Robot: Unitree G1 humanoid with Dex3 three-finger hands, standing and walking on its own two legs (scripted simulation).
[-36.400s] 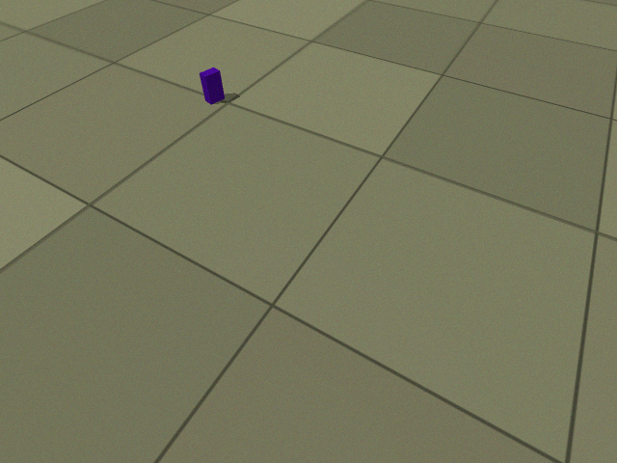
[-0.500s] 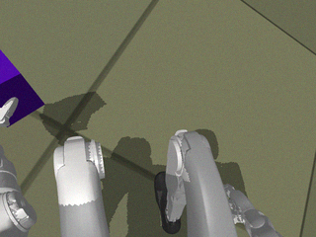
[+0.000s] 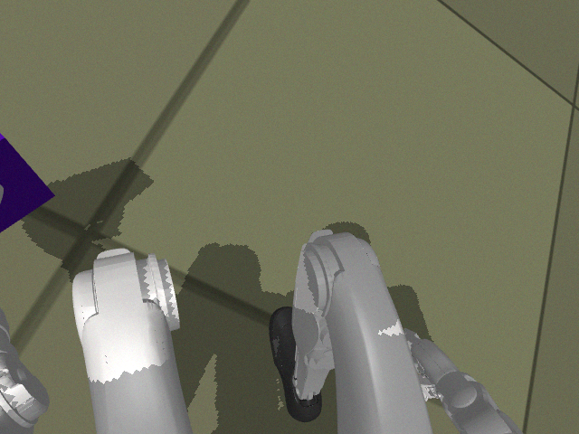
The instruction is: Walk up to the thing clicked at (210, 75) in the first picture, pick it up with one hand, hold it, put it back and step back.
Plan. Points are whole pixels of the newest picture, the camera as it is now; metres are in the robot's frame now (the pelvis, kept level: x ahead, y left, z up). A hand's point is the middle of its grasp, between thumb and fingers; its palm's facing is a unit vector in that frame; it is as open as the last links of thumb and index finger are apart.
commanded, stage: lower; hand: left
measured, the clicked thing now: out of the picture +0.41 +0.35 -0.13
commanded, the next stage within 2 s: loosen in 1.50 s
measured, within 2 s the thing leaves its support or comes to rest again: rests again in 1.36 s
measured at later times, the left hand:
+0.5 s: hand out of the picture +0.40 +0.37 -0.15, palm faces +0.62 -0.79 -0.01, open 10.2 cm
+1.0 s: hand out of the picture +0.40 +0.37 -0.17, palm faces +0.60 -0.80 -0.01, open 10.2 cm
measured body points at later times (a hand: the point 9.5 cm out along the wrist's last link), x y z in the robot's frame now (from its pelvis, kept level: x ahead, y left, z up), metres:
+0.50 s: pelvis +0.00 +0.01 -0.01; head +0.23 +0.15 +0.34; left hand +0.36 +0.41 -0.15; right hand +0.16 -0.26 -0.08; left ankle +0.08 +0.14 -0.27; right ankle +0.11 -0.12 -0.27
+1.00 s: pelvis -0.01 +0.01 -0.02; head +0.22 +0.17 +0.33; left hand +0.36 +0.41 -0.17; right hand +0.16 -0.25 -0.07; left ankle +0.08 +0.14 -0.27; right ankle +0.11 -0.12 -0.27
